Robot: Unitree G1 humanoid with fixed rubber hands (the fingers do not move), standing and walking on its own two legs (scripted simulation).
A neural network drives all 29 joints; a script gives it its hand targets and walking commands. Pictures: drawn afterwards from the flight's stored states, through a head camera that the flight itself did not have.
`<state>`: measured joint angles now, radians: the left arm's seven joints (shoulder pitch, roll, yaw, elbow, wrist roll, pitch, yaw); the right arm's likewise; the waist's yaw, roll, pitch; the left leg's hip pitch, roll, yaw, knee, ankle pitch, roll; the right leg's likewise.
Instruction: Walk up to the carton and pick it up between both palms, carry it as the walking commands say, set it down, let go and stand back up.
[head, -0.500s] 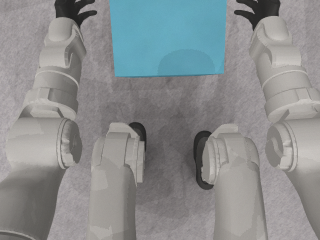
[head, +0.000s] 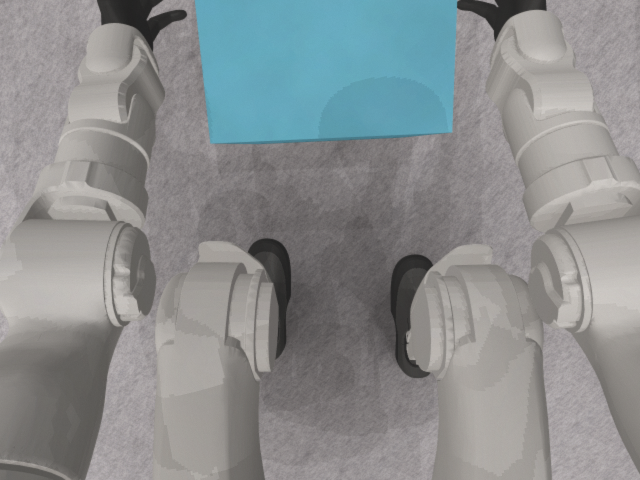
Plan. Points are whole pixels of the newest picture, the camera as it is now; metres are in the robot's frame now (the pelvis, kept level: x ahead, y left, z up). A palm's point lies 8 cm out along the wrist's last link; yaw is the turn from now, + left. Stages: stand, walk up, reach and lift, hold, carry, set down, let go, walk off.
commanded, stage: reach and lift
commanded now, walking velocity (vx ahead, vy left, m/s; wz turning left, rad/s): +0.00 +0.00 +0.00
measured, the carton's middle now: (326, 47) +0.52 +0.04 -0.25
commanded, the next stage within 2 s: none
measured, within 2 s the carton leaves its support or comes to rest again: leaves its support in 0.98 s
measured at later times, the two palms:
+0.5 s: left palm (167, 24) +0.52 +0.19 -0.18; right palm (487, 15) +0.53 -0.11 -0.18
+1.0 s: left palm (164, 18) +0.52 +0.19 -0.17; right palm (486, 8) +0.54 -0.11 -0.17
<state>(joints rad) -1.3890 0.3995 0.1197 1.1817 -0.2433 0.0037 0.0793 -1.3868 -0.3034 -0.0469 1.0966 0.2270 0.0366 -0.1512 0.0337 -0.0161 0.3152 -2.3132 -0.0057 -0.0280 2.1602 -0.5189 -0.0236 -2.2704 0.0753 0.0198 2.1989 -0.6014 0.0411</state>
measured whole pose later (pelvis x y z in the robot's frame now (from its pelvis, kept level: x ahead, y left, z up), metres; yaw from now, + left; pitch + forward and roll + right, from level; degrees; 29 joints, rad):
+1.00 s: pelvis +0.01 +0.00 -0.01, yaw -1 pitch +37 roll +0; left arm -1.38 0.29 0.21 1.10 -0.09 0.13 0.07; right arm -1.38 -0.17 -0.25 1.05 0.03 0.13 -0.13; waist 0.05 -0.04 0.29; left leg -2.30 -0.01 -0.03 2.21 -0.56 -0.03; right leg -2.27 0.11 0.03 2.24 -0.62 0.05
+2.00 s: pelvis +0.01 +0.01 +0.06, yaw -1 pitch +46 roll -3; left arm -1.20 0.13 0.40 0.73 0.13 0.32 0.06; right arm -1.19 -0.04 -0.42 0.71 -0.11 0.28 -0.08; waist 0.03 -0.03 -0.01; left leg -2.27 -0.09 -0.08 1.97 -0.51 -0.05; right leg -2.21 0.13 0.05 1.98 -0.58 0.08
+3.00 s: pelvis +0.02 +0.01 +0.17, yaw +0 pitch +42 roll -2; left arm -0.99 0.02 0.47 0.70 0.23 0.36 0.03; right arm -0.97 0.05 -0.47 0.69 -0.21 0.32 -0.04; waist 0.02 -0.03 -0.18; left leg -1.87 -0.11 -0.11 1.60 -0.46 -0.05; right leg -1.83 0.14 0.09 1.61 -0.52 0.06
